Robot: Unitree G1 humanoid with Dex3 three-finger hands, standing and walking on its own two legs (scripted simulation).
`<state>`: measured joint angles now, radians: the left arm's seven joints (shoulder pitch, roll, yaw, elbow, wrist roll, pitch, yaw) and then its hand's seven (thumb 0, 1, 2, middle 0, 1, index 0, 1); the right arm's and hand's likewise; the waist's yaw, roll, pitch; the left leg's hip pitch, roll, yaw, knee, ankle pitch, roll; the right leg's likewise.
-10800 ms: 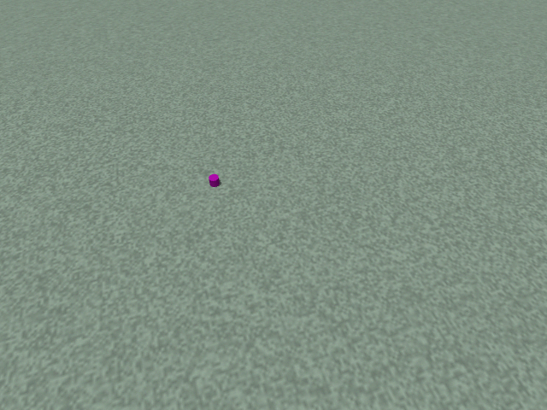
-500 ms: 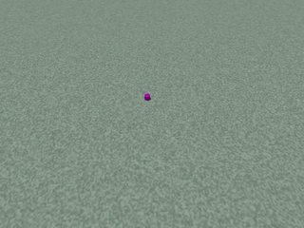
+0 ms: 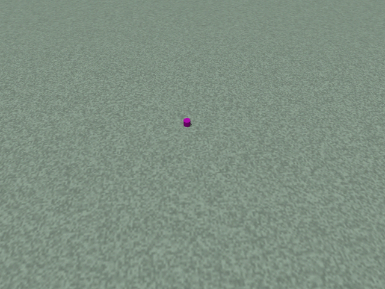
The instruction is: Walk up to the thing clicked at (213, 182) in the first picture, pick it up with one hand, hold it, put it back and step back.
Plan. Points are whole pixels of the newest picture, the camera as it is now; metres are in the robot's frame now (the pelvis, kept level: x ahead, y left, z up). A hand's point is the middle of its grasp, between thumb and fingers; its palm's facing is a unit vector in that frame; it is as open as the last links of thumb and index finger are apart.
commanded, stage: stand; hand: left
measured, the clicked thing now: (186, 122) +1.33 -0.01 -0.76
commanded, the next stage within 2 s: walk up in 0.02 s
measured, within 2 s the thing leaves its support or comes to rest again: neither
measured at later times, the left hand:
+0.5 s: hand (96, 217) +0.33 +0.26 -0.14, palm faces -0.32 -0.76 -0.56, open 7.4 cm
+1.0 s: hand (122, 125) +0.71 +0.26 -0.17, palm faces -0.63 -0.54 -0.55, open 7.4 cm
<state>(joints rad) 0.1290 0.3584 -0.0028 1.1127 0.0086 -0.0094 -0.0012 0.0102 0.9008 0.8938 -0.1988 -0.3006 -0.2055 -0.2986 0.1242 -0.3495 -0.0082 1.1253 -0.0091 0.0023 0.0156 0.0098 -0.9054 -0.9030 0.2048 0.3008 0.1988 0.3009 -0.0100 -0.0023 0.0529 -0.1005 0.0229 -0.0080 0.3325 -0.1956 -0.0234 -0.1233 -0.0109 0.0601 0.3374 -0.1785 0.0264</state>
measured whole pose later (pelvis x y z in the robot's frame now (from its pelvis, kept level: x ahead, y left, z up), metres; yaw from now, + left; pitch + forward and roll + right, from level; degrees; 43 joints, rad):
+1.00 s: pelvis +0.41 +0.10 -0.03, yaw -44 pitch -2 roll -2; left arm 0.24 0.52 0.08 0.88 -0.01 -0.03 0.10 0.01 0.90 0.89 -0.20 -0.30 -0.21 -0.30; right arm 0.28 -0.42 -0.11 0.75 -0.05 0.07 0.10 0.01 -0.91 -0.90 0.20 0.30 0.20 0.30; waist -0.11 0.00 0.14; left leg -0.42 0.06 0.10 0.74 -0.30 0.02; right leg -0.56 -0.02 0.04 1.29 -0.39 -0.05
